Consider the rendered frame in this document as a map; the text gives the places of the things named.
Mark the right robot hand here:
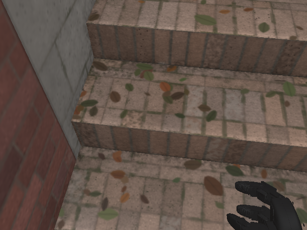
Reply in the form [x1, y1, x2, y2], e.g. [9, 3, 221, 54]
[226, 181, 305, 230]

